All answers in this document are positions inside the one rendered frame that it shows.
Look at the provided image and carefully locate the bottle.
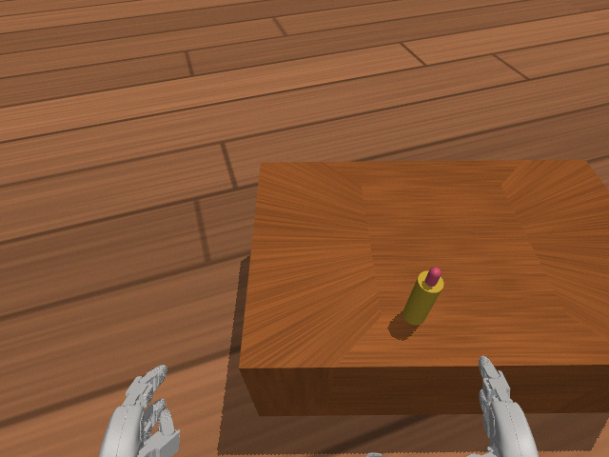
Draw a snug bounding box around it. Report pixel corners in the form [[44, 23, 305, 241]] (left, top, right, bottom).
[[403, 267, 444, 326]]

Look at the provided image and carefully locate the right robot hand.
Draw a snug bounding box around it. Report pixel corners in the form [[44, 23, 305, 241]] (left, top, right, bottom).
[[465, 356, 539, 457]]

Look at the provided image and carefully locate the left robot hand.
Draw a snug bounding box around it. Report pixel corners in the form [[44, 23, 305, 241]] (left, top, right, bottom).
[[99, 365, 180, 457]]

